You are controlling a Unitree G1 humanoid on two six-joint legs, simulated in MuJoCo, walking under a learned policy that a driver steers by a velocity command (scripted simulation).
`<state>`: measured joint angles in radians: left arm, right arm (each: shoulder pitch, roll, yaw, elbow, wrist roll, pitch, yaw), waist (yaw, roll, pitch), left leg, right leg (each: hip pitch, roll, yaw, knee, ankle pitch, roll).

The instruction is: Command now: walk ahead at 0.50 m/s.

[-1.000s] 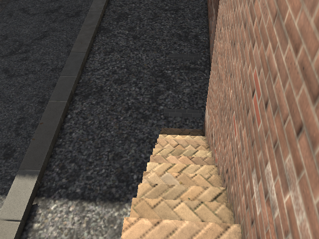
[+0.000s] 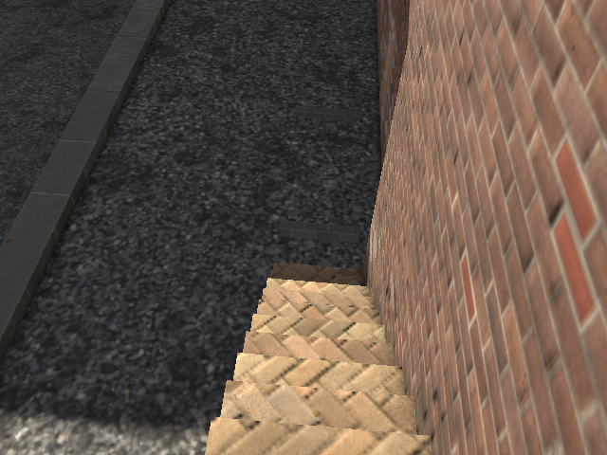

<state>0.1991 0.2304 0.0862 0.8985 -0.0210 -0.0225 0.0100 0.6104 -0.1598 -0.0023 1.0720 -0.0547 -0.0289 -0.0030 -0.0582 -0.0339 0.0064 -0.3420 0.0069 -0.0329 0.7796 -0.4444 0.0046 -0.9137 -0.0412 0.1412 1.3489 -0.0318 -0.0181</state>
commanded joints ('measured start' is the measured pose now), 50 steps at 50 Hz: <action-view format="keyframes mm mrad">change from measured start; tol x64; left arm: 1 59 78 19 -82 9 -7 -18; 15 781 208 61 178 59 -22 -41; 50 294 -133 -138 27 38 70 8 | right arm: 1 -151 -164 -19 -115 45 -48 -43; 50 -227 23 15 -124 113 89 -15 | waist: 1 100 181 69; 17 164 -627 25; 50 102 119 134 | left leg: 1 -58 199 -298 -270 124 179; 14 -61 48 -129 691 547 1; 16 -591 -251 -158 1485 -507 -44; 27 -205 11 -98 -9 1123 -50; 33 275 -8 -50 -209 910 12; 35 711 292 -226 -339 1948 270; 50 -125 45 -66 -268 223 20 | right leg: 1 62 -46 60 -338 402 -6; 17 1205 -163 18 -576 1273 -110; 34 212 53 -74 258 149 3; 35 -106 245 -75 826 -977 105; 50 756 -50 12 -899 -6 -7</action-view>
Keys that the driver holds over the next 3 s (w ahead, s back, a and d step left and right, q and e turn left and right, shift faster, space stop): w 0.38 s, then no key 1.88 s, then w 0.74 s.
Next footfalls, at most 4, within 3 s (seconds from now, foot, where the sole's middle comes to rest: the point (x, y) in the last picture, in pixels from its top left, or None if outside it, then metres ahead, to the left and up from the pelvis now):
0.30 right None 0.22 -0.21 -0.95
0.68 left None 0.47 0.01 -1.16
0.98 right None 0.46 -0.28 -1.16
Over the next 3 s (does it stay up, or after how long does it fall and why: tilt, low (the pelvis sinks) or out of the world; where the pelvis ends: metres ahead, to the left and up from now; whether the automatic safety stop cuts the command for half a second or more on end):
stays up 0.51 -0.13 -0.39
